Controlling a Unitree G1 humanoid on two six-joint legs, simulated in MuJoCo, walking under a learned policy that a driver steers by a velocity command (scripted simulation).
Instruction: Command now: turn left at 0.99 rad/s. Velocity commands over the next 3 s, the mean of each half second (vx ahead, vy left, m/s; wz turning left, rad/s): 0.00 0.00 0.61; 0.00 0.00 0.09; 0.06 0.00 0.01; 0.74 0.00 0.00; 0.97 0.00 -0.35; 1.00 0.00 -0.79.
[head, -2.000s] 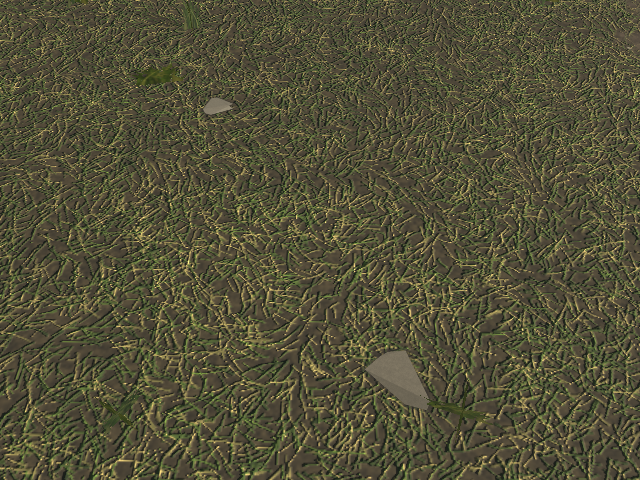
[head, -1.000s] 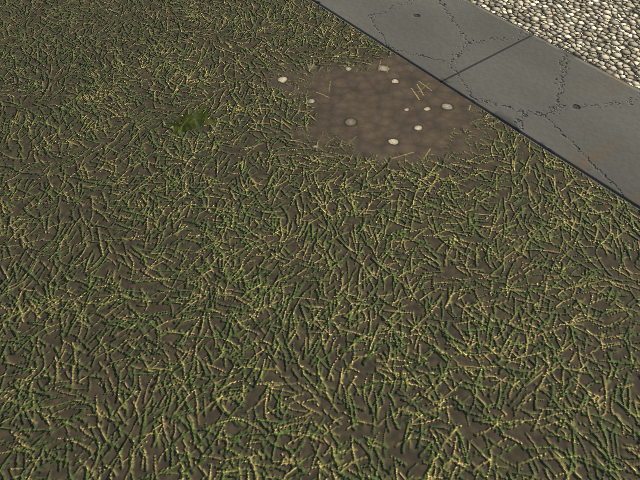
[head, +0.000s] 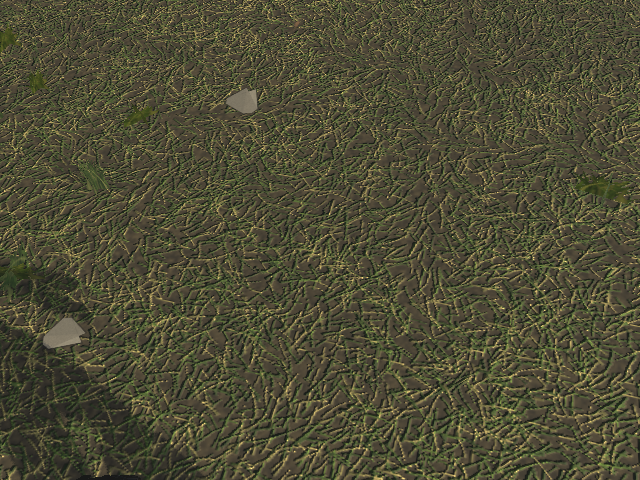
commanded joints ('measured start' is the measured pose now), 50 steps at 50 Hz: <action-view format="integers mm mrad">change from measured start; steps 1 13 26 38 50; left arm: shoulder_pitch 15 -16 34 57 73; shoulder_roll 208 149 128 119 105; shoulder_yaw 65 52 33 12 -5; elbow -44 -37 20 46 95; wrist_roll -1 -2 -28 -17 -22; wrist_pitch -4 -21 11 -38 -41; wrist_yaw -3 -53 -33 -44 -33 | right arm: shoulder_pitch -77 70 -113 -113 -54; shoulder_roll -52 -224 -65 2 17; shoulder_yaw -9 -59 17 36 24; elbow -110 -89 0 93 201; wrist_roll -6 -61 -48 -50 -42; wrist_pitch -22 -43 -78 -71 -65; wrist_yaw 2 5 1 3 -16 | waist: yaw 56 -71 -8 8 10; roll -185 238 105 -129 -43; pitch -141 -283 -141 -117 -97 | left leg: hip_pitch -86 614 408 374 408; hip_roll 42 372 149 -53 -48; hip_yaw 43 -429 -146 -44 -45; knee -93 -765 -812 -697 -703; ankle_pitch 2 783 440 204 285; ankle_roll -8 490 356 159 138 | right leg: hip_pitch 226 -462 -163 28 41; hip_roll -281 -49 -54 -92 -69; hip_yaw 149 56 112 159 136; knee -134 780 384 41 50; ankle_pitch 166 -535 -176 70 84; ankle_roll -204 116 105 6 0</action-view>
